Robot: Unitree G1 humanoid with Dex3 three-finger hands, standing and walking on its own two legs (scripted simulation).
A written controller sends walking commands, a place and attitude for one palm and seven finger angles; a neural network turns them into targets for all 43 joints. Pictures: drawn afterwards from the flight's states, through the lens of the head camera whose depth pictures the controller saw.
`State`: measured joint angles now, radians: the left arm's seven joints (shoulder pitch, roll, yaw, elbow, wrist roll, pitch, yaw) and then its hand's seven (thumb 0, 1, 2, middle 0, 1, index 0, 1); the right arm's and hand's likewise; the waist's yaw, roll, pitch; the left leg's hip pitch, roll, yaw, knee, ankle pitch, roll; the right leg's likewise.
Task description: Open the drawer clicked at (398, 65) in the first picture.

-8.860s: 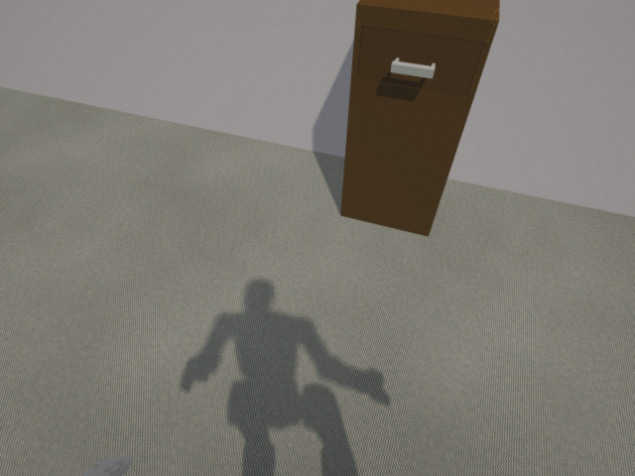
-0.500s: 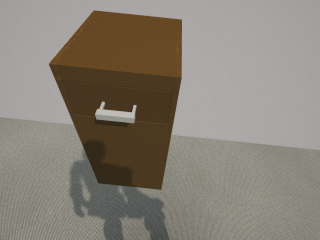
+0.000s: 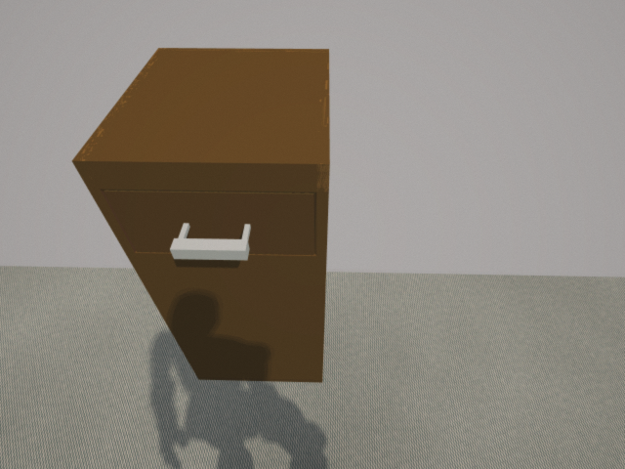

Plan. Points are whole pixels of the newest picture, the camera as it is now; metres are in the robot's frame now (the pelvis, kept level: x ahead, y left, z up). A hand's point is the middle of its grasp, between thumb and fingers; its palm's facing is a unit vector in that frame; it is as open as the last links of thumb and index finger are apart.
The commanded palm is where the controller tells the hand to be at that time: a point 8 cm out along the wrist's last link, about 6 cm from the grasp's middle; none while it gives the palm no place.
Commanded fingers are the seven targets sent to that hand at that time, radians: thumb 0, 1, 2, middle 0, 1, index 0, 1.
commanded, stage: look again from close up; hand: left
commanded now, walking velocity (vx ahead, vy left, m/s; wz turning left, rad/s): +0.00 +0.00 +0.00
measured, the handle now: (213, 239) +0.49 +0.20 -0.03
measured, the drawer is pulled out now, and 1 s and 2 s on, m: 0.00 0.00 0.00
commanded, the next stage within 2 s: shuffle to correct the standing spot in 0.28 s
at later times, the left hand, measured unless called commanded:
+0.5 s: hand out of the picture +0.01 +0.17 -0.17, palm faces +0.02 -0.98 -0.20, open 7.4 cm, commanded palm none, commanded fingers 0.00 0.90 0.90 -0.20 -0.30 -0.20 -0.30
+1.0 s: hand out of the picture +0.00 +0.18 -0.17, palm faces +0.05 -0.98 -0.20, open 7.4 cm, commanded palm none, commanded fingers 0.00 0.90 0.90 -0.20 -0.30 -0.20 -0.30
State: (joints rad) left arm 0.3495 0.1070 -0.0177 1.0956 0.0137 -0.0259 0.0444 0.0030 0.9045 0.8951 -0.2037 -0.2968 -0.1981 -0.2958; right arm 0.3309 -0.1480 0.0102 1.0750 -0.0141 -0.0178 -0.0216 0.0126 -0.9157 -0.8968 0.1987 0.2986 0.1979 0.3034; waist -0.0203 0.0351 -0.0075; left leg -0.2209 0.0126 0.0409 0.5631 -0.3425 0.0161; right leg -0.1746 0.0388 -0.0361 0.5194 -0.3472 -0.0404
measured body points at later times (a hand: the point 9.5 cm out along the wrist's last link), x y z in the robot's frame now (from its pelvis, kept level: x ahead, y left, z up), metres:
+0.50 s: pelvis +0.01 +0.00 +0.01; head +0.02 +0.00 +0.45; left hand +0.01 +0.22 -0.15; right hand +0.01 -0.22 -0.16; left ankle -0.03 +0.11 -0.73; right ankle -0.04 -0.10 -0.73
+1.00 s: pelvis -0.03 +0.00 +0.00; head -0.06 +0.01 +0.45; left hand +0.00 +0.24 -0.15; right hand +0.01 -0.24 -0.14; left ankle -0.03 +0.11 -0.73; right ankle -0.04 -0.10 -0.73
